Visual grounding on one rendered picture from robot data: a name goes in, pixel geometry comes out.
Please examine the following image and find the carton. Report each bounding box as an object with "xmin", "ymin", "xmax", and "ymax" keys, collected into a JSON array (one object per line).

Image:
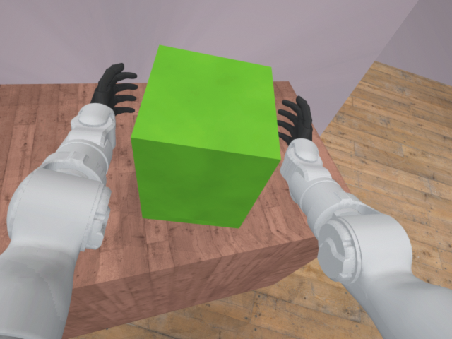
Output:
[{"xmin": 131, "ymin": 45, "xmax": 281, "ymax": 228}]

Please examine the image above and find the left robot hand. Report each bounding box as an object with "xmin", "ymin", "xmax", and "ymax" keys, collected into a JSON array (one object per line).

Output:
[{"xmin": 90, "ymin": 63, "xmax": 138, "ymax": 116}]

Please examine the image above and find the robot right upper arm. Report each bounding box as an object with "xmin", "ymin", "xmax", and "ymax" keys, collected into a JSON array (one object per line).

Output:
[{"xmin": 317, "ymin": 214, "xmax": 452, "ymax": 339}]

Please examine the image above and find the robot left forearm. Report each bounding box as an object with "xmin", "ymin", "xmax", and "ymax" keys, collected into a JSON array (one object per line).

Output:
[{"xmin": 6, "ymin": 103, "xmax": 116, "ymax": 239}]

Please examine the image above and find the pedestal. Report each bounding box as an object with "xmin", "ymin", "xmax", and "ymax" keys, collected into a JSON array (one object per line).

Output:
[{"xmin": 0, "ymin": 81, "xmax": 351, "ymax": 339}]

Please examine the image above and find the right robot hand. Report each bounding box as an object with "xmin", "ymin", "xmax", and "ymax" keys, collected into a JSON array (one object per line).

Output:
[{"xmin": 277, "ymin": 96, "xmax": 313, "ymax": 146}]

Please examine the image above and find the robot left upper arm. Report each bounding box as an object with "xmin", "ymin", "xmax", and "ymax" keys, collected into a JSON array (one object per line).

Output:
[{"xmin": 0, "ymin": 168, "xmax": 112, "ymax": 339}]

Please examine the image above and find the robot right forearm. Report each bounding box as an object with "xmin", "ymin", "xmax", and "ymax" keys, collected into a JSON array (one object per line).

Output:
[{"xmin": 280, "ymin": 138, "xmax": 412, "ymax": 249}]

